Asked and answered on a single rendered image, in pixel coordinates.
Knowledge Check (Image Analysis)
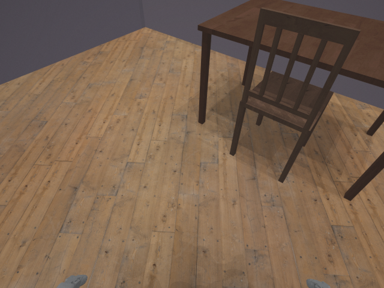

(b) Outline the table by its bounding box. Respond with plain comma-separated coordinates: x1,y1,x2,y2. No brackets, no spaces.
198,0,384,201

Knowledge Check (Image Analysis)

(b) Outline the left robot hand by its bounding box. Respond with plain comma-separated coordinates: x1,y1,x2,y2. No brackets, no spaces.
57,275,88,288

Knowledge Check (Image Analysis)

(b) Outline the chair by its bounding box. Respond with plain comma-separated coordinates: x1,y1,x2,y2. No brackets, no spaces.
230,7,361,183

